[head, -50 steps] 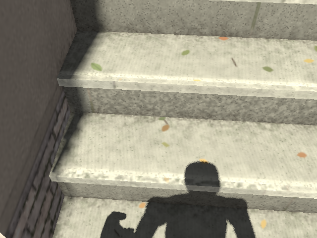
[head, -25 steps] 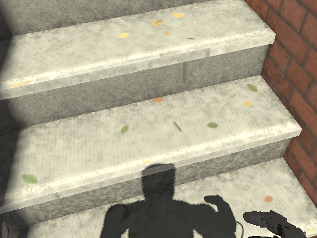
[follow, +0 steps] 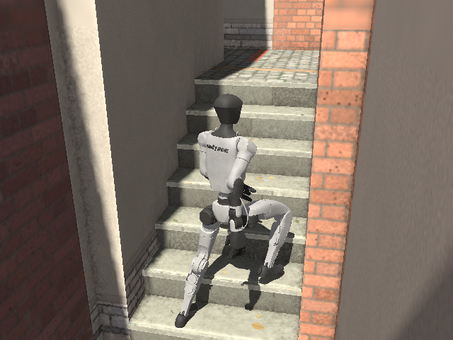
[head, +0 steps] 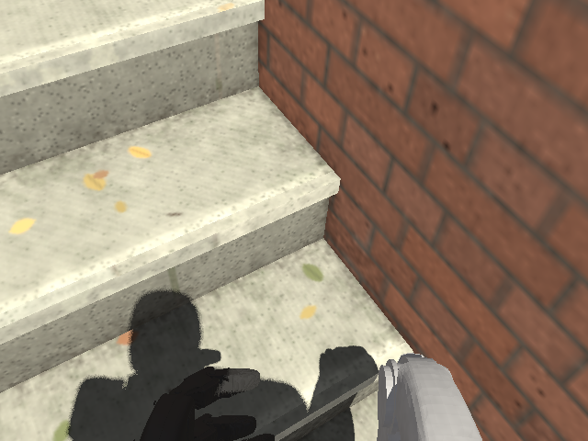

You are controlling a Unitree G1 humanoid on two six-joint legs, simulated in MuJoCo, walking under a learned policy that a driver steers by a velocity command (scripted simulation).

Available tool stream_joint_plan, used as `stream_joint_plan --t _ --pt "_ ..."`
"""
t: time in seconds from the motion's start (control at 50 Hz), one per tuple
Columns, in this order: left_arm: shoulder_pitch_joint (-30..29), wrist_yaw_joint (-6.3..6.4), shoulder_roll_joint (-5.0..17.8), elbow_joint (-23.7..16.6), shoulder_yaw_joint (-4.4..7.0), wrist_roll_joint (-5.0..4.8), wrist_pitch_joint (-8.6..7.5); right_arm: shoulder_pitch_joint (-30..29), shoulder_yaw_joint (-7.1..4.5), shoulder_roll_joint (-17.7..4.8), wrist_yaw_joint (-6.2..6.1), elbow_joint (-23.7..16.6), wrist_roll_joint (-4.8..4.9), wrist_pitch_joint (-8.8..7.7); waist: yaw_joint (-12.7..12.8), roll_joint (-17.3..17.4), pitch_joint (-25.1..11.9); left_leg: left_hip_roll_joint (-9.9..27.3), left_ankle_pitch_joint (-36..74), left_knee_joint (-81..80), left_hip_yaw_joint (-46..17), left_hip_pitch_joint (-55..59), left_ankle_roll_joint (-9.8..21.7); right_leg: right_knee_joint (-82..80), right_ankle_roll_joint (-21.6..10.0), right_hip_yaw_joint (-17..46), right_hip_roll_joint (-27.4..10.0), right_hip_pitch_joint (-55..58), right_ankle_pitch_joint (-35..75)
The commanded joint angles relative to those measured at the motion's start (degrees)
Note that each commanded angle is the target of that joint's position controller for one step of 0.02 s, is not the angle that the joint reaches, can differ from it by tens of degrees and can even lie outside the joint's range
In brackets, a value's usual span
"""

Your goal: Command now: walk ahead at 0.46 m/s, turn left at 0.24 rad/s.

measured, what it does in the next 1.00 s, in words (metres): climbs, turning left: right foot 0.19 m higher, then left foot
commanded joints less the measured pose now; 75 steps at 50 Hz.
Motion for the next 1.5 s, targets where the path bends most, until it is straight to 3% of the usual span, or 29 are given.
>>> stream_joint_plan --t 0.02,0.04,0.06,0.08,0.1,0.12,0.16,0.22,0.26,0.32,0.42,0.58,0.68,0.76,0.78,0.8,0.84,0.92,1.0,1.06,1.1,1.12,1.14,1.16,1.18,1.24,1.3,1.4,1.5 --pt "-8.5 -0.51 4.0 -9.3 2.76 -0.14 -4.55 4.1 -2.80 -15.5 1.56 0.7 0.69 -1.50 8.4 17.6 -3.5 2.6 77.5 -5.4 -4.4 -25.7 15.1 -21.5 -5.3 -12.9 11.0 51.4 -9.8" --pt "8.7 1.13 10.7 -3.4 6.40 -0.66 -4.07 2.1 -3.64 -20.5 1.97 0.7 1.11 -2.84 18.5 21.7 -14.3 1.6 98.4 9.2 -7.4 -17.7 12.5 -32.1 -7.5 -3.9 11.8 60.7 -6.1" --pt "21.1 2.60 18.8 0.5 8.90 2.93 -3.02 -6.7 -4.56 -24.1 1.92 -2.3 1.35 -4.04 25.9 17.6 -21.9 0.2 89.9 25.9 -11.6 -21.2 8.6 -43.0 -7.3 10.4 5.8 72.0 3.4" --pt "27.0 3.56 28.1 5.3 10.96 6.62 -2.01 -4.1 -2.37 -11.5 2.54 -6.3 2.18 -5.89 20.0 -15.9 -33.9 -12.4 27.1 54.1 -14.4 -37.4 3.5 -66.6 -16.5 45.5 -16.1 85.2 18.6" --pt "28.2 4.92 27.3 5.5 9.65 9.32 -1.90 -6.2 -3.86 -13.5 3.75 -3.1 3.28 -7.26 19.1 -15.9 -42.1 -18.1 9.5 88.0 -25.5 -34.3 1.5 -77.8 -18.2 58.8 -19.7 79.2 15.8" --pt "21.1 3.41 22.9 5.4 8.21 7.70 -2.65 -10.8 -4.18 -10.2 3.92 -6.6 4.47 -6.87 15.9 -17.0 -38.4 -17.2 12.0 99.5 -28.8 -42.6 2.0 -77.9 -15.6 50.1 -20.4 73.8 5.8" --pt "12.6 3.52 14.7 11.3 7.33 3.36 -1.59 -18.9 -2.81 -6.6 2.07 -11.6 0.26 -2.14 9.7 -10.0 -16.4 -11.5 21.0 97.6 -20.8 -54.0 5.5 -70.3 -8.8 28.0 -15.0 59.6 -6.4" --pt "7.7 5.07 9.7 14.3 6.66 3.71 -1.86 -19.9 -2.07 -5.6 1.68 -13.7 -1.13 2.92 5.3 -4.6 -3.1 -11.8 19.6 98.8 -19.1 -53.0 7.8 -72.7 -6.3 12.7 -12.8 47.4 1.3" --pt "10.4 5.97 10.1 15.9 6.51 2.82 -1.85 -24.4 -1.80 -8.4 1.53 -12.4 -2.12 5.01 5.4 -2.2 -2.5 -10.7 16.4 89.7 -17.8 -53.9 7.4 -74.6 -5.8 4.5 -13.1 49.0 6.4" --pt "8.2 6.62 15.3 12.1 7.02 6.89 0.59 -23.0 -1.34 -8.2 -0.83 -13.3 -1.55 5.27 4.0 -7.7 -4.0 -11.2 11.3 92.0 -16.4 -54.6 1.6 -78.0 -9.6 -3.8 -15.7 51.4 24.3" --pt "11.0 6.94 18.8 9.8 7.52 4.61 2.74 -19.7 -1.93 -8.2 -2.13 -16.5 -2.12 6.46 3.3 -8.4 -0.3 -12.5 12.9 102.1 -12.6 -66.4 -1.1 -82.1 -7.8 -5.3 -13.6 56.3 -2.1" --pt "20.6 10.31 21.4 10.4 10.16 2.78 1.21 -31.5 -0.53 -5.7 2.23 -25.9 -1.34 2.58 8.2 -10.0 -3.0 -4.3 10.7 83.9 -10.4 -70.5 0.7 -88.2 -7.5 -7.2 -16.4 74.7 -14.7" --pt "7.7 8.39 24.1 6.9 11.83 1.37 2.57 -23.5 -1.86 -7.6 3.68 -23.1 1.28 2.10 2.1 -12.9 -4.8 -5.5 1.0 51.3 -5.4 -38.7 6.6 -92.0 -6.5 -14.0 -15.8 65.3 -13.4" --pt "9.3 6.52 17.7 6.2 9.50 -1.60 4.04 -14.2 -5.78 -12.0 6.40 -18.4 -0.83 -0.64 0.4 -0.7 -0.8 -16.0 13.1 6.0 -3.6 -25.6 12.6 -48.9 -3.8 -13.8 -9.8 67.5 24.9" --pt "7.0 5.84 11.6 0.0 7.57 2.31 2.41 -11.2 -7.04 -20.9 7.57 -16.0 -0.05 -1.51 4.5 22.0 -0.4 -9.7 63.1 21.3 -18.9 -12.6 9.4 -27.5 0.8 -10.5 -1.1 40.7 -14.5" --pt "7.7 4.43 10.2 -1.8 7.44 3.13 -0.69 -5.8 -7.50 -25.5 7.43 -16.4 1.22 -2.89 5.4 27.7 -12.3 -3.1 67.6 18.2 -40.7 -3.9 13.3 -6.9 4.6 0.0 5.7 27.2 -17.7" --pt "2.2 1.92 8.9 0.7 7.10 -0.62 -4.69 -3.3 -6.87 -21.1 7.21 -14.6 2.07 -3.74 2.6 12.3 -8.3 4.9 29.4 6.8 -53.5 1.7 22.8 18.2 3.6 5.3 8.5 4.1 -10.9" --pt "-8.5 2.58 6.7 -6.9 5.16 1.77 -7.52 -4.4 -2.55 -9.1 5.23 -12.0 -1.22 -3.85 3.7 11.5 -0.6 2.7 27.2 7.5 -44.8 -2.7 23.2 43.5 -0.7 3.6 9.9 -11.4 -10.4" --pt "-9.6 1.40 2.9 -11.0 0.94 3.60 -6.03 -12.9 -1.72 -10.1 3.58 -10.6 -0.18 -2.43 10.1 2.8 1.4 -2.4 22.5 -1.2 -27.7 -19.7 15.9 25.6 -2.6 -0.8 7.6 -8.7 -7.9" --pt "-3.6 3.59 8.2 -8.8 3.04 3.12 -3.36 -15.3 -2.47 -19.0 1.12 -10.6 1.48 -3.68 17.4 10.4 -14.7 -4.4 102.4 -9.4 -16.8 -43.3 20.3 -3.5 -4.5 -12.9 17.5 54.3 -0.9" --pt "13.3 7.10 15.6 -2.9 6.40 4.68 -2.13 -21.3 -5.09 -28.6 2.85 -10.5 -0.16 -3.42 25.5 11.4 -21.0 -1.1 142.8 8.2 -14.9 -17.8 19.6 -19.8 -2.5 -7.4 16.5 56.4 -8.6" --pt "17.7 6.49 18.5 -1.7 7.04 5.22 -2.41 -23.8 -4.52 -25.8 3.76 -12.5 1.10 -3.51 26.2 9.8 -19.3 -3.2 142.3 21.9 -15.9 -7.3 17.0 -41.3 -3.5 -1.7 16.5 54.9 -5.9" --pt "28.2 6.36 18.3 5.0 7.69 4.72 -2.22 -30.6 -3.21 -21.1 3.93 -14.6 0.14 -4.27 28.8 4.2 -19.8 -4.5 119.3 39.0 -18.1 -8.2 14.6 -66.7 -7.1 8.9 12.3 64.8 6.2" --pt "24.7 7.02 18.2 9.4 7.70 6.59 -1.91 -22.5 -1.82 -10.8 3.77 -14.5 -0.50 -4.35 17.0 -29.4 -20.0 -23.7 19.4 86.0 -21.3 -38.1 4.0 -70.7 -20.3 40.4 -1.9 77.4 21.4" --pt "27.9 7.64 12.5 11.2 5.74 6.55 -0.62 -22.4 0.66 -6.6 7.95 -15.3 -2.91 -8.82 20.0 -17.4 -16.5 -25.0 6.6 105.6 -31.3 -50.1 8.8 -66.8 -19.4 41.7 -1.8 73.2 52.9" --pt "21.7 4.84 2.8 16.3 5.38 3.90 -0.46 -22.3 2.56 -2.2 10.11 -18.6 -0.58 -7.12 9.2 4.4 -5.1 -22.9 -0.2 116.0 -28.8 -67.3 10.3 -67.8 -11.6 25.9 0.5 63.0 21.0" --pt "12.0 2.88 0.6 15.9 4.56 3.45 -0.39 -20.7 4.09 -1.7 8.98 -19.4 2.33 -4.91 3.9 4.4 2.5 -17.8 2.5 113.1 -22.9 -67.6 7.4 -74.1 -10.1 11.3 4.6 46.2 11.6" --pt "17.4 3.75 7.7 15.8 5.19 4.78 -0.45 -27.2 3.78 -3.0 3.84 -20.3 0.25 -1.53 7.2 -3.4 -1.9 -11.3 21.9 100.1 -10.6 -63.8 1.5 -76.9 -13.5 7.6 3.3 44.7 20.7" --pt "24.8 6.24 11.0 15.4 7.40 3.35 1.18 -43.8 4.39 -2.6 3.47 -22.8 -0.80 -1.13 16.0 -11.2 -5.4 -6.9 23.2 54.9 -3.8 -48.4 1.1 -81.7 -13.9 9.4 0.3 59.7 26.6"
Velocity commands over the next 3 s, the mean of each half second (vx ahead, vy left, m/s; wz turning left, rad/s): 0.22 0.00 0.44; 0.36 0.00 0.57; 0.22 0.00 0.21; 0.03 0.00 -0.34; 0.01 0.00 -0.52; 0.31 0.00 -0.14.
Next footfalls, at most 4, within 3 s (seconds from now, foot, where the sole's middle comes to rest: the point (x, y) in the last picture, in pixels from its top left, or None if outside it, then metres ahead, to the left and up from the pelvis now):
0.04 right None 0.27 -0.18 -0.58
0.76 left None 0.16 0.18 -0.58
1.14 right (142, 415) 0.42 0.18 -0.40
1.60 left None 0.30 0.46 -0.39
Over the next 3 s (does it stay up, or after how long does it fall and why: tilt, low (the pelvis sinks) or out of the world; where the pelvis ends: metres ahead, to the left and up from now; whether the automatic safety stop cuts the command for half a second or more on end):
stays up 0.67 0.38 0.57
